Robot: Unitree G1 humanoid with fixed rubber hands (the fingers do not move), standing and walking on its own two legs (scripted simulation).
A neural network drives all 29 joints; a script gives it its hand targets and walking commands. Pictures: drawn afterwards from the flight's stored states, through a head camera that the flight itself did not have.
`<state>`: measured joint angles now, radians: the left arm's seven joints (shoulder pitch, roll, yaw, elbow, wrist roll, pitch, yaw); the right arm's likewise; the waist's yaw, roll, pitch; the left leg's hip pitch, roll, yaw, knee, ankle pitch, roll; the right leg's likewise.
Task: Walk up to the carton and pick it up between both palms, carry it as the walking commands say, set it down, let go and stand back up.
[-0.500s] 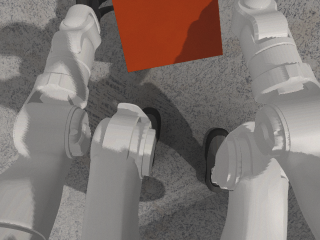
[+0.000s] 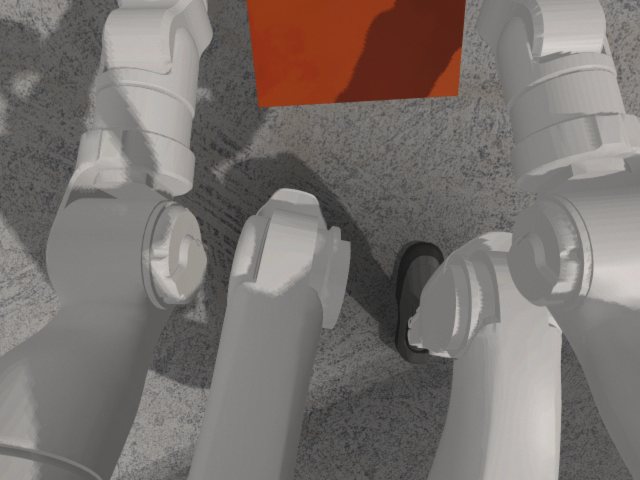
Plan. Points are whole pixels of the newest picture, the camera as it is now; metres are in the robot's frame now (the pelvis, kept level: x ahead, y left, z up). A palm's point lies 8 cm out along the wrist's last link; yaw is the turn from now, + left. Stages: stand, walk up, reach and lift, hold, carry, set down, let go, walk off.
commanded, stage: reach and lift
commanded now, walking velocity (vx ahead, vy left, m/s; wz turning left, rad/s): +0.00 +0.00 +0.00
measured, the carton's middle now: out of the picture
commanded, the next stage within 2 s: none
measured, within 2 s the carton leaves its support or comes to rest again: neither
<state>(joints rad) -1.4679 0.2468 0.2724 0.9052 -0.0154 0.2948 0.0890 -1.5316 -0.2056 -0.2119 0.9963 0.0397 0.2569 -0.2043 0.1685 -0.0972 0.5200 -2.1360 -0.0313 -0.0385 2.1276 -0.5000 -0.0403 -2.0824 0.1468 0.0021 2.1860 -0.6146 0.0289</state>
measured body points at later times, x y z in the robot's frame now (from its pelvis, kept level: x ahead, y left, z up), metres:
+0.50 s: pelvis -0.01 +0.00 +0.03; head +0.34 +0.08 +0.29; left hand +0.52 +0.25 -0.11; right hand +0.58 -0.02 -0.10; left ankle +0.14 +0.13 -0.35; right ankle +0.12 -0.11 -0.35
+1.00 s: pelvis -0.01 +0.01 +0.07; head +0.33 +0.07 +0.34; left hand +0.50 +0.24 -0.05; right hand +0.55 -0.02 -0.05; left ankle +0.14 +0.13 -0.35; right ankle +0.12 -0.11 -0.35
